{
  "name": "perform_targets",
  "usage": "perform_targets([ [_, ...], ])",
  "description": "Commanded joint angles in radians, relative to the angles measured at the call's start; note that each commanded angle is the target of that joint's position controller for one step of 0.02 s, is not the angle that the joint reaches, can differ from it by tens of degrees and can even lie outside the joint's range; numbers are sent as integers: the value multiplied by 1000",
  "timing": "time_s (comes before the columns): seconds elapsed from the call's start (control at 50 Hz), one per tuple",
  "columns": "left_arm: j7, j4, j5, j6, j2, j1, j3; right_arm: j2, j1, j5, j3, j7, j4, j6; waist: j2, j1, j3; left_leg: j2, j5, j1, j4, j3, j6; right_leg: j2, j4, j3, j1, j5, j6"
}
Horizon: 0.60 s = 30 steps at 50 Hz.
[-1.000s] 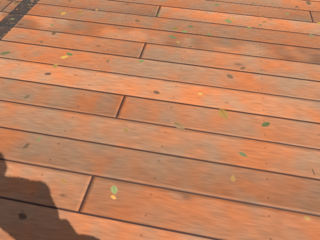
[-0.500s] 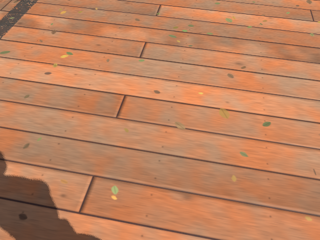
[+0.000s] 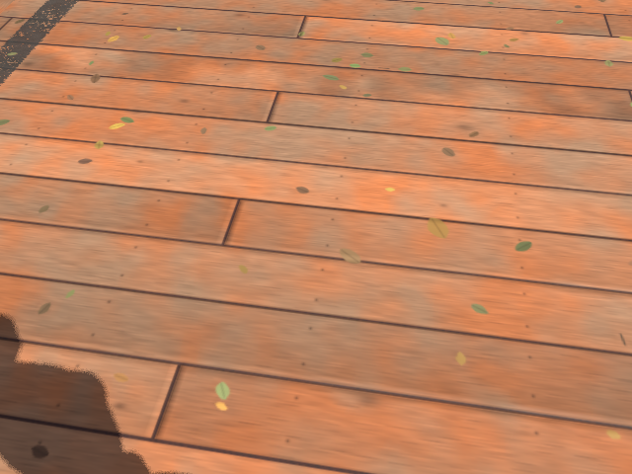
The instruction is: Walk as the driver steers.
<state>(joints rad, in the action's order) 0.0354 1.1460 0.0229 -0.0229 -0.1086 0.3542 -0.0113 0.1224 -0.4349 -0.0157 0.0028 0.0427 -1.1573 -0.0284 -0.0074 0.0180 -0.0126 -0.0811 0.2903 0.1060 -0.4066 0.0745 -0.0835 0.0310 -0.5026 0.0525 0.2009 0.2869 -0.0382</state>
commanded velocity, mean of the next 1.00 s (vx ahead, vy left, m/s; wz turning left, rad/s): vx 0.02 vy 0.00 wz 0.00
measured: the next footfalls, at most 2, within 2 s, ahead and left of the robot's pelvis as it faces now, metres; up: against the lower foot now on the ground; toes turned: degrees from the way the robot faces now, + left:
left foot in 1.78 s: +0.14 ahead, +0.11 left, +0.00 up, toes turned +6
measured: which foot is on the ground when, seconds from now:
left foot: down 0.00-1.00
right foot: down 0.00-1.00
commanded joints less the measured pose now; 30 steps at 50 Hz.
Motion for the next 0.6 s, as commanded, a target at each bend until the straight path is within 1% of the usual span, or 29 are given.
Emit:
perform_targets([
  [0.02,6,12,-9,-15,-71,139,10,46,-24,8,-3,-4,31,-19,-34,-24,-102,146,-163,182,65,-121,-18,90,119,-122,-115,-254,-22],
  [0.04,6,10,-13,-15,-71,118,8,18,-53,9,-11,-3,19,-18,-75,-10,-105,133,-162,132,64,-104,-4,110,121,-138,-84,-321,-37],
  [0.06,7,3,-10,-16,-53,102,4,27,-67,8,-11,2,8,-16,-61,-7,-107,143,-204,93,59,-110,3,112,118,-133,-80,-386,-39],
  [0.08,10,-2,-11,-17,-52,95,5,43,-71,10,-9,6,5,-13,-49,-9,-98,151,-262,60,51,-115,8,105,114,-120,-84,-439,-36],
  [0.1,14,-6,-13,-18,-56,98,6,59,-70,12,-5,8,4,-12,-37,-9,-75,160,-321,31,41,-117,10,101,113,-113,-97,-480,-33],
  [0.12,17,-6,-16,-20,-59,104,7,63,-69,12,-5,8,5,-10,-26,-10,-56,167,-362,9,34,-117,10,99,113,-109,-109,-512,-33],
  [0.16,20,-7,-20,-20,-62,105,9,52,-64,14,-8,8,4,-8,-13,-7,-37,175,-379,-14,31,-114,16,96,117,-105,-127,-536,-34],
  [0.24,21,-8,-18,-15,-58,97,13,46,-44,13,-9,13,0,1,0,-7,-49,180,-362,-22,39,-110,26,93,128,-103,-128,-539,-34],
  [0.36,21,-4,-16,-11,-59,89,18,48,-12,13,-8,16,-3,7,5,-9,-56,188,-357,-30,46,-109,32,88,142,-103,-130,-533,-33],
  [0.6,18,4,-15,-3,-64,78,21,49,9,10,-12,16,-15,12,10,-16,-75,195,-289,-11,73,-113,37,79,173,-104,-127,-432,-35],
])
Keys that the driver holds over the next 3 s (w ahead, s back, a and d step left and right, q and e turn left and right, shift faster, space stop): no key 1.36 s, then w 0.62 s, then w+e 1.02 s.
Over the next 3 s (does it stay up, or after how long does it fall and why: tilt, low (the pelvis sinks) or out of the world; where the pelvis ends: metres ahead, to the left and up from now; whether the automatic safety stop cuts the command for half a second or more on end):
stays up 0.73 -0.04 0.00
